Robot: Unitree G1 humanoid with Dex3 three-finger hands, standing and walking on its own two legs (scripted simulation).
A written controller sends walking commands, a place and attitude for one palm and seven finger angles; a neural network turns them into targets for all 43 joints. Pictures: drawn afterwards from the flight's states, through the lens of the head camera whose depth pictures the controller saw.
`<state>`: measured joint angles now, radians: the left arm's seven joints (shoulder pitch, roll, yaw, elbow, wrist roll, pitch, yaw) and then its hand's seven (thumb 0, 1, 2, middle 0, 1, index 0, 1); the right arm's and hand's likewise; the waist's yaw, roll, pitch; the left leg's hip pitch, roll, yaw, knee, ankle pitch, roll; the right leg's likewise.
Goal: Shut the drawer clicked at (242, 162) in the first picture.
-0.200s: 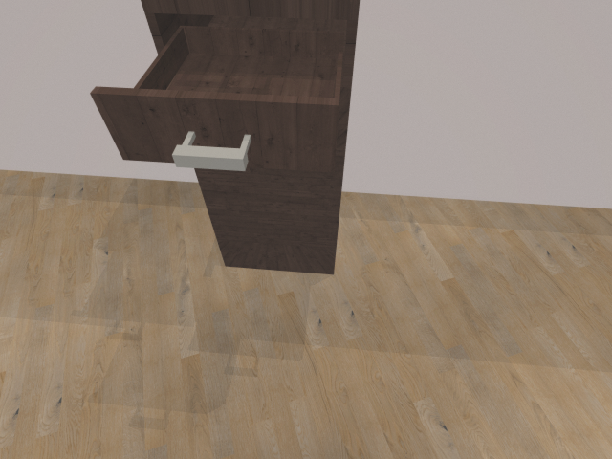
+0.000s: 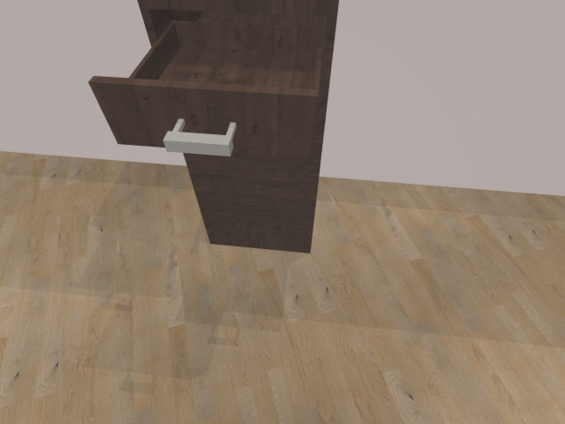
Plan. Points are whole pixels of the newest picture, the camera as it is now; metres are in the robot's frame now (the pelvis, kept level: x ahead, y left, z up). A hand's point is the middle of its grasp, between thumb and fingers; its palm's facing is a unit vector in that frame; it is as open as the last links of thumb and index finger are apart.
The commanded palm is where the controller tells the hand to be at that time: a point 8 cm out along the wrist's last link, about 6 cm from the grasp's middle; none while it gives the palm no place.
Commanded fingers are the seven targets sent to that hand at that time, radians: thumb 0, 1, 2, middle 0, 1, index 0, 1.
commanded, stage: turn or walk to find it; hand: left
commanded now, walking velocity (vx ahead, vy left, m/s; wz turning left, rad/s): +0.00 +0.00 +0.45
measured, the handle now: (202, 134) +0.55 +0.17 +0.10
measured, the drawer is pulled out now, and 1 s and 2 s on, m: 0.30 0.30 0.30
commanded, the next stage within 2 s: stand and wait in 0.14 s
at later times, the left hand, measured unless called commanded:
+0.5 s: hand out of the picture +0.00 +0.20 -0.17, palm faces +0.12 -0.96 -0.27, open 7.4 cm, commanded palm none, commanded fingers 0.00 0.90 0.90 -0.20 -0.30 -0.20 -0.30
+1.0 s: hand out of the picture +0.02 +0.16 -0.17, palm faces +0.10 -0.97 -0.24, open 7.4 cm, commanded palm none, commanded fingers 0.00 0.90 0.90 -0.20 -0.30 -0.20 -0.30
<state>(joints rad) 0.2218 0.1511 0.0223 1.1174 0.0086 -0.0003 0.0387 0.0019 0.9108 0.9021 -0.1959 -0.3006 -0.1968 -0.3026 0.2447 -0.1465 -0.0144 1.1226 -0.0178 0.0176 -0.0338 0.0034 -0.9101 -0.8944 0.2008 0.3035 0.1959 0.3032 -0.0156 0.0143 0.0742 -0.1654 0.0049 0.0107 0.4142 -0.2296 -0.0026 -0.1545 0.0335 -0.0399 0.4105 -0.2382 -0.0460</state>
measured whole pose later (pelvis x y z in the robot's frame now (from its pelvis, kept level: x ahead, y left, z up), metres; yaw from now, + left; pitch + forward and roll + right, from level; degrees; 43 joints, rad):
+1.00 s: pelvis -0.01 -0.03 +0.00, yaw +4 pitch -2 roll +0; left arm 0.19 0.17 0.03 1.11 0.01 0.00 0.03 0.00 0.91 0.90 -0.20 -0.30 -0.20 -0.30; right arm 0.22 -0.19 -0.02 1.12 -0.02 0.02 -0.04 0.00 -0.91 -0.89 0.20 0.30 0.20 0.30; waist -0.01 0.02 0.08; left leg -0.18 0.03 -0.08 0.41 -0.20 -0.05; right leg -0.11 0.07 -0.03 0.39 -0.25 -0.07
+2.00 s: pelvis -0.01 -0.02 +0.00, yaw +4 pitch -2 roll +0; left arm 0.23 0.17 0.04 1.10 0.01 0.02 0.03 0.00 0.91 0.90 -0.20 -0.30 -0.20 -0.30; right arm 0.20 -0.16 -0.02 1.10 -0.02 0.02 -0.05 0.00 -0.91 -0.89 0.20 0.30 0.20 0.30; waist 0.00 0.01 0.09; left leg -0.20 0.03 0.00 0.47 -0.24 -0.03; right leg -0.13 0.05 -0.02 0.44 -0.28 -0.05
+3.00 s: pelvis +0.12 -0.05 -0.01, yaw -2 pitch +0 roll -1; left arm 0.21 0.16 0.07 1.05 0.03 -0.03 0.01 0.00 0.91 0.90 -0.20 -0.30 -0.20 -0.30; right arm 0.28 -0.17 -0.05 1.09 -0.02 0.00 -0.01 0.01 -0.91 -0.89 0.20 0.30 0.20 0.30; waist -0.02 0.00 0.11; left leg -0.36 0.07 0.07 0.88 -0.50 0.00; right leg -0.23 -0.02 -0.07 0.51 -0.27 -0.01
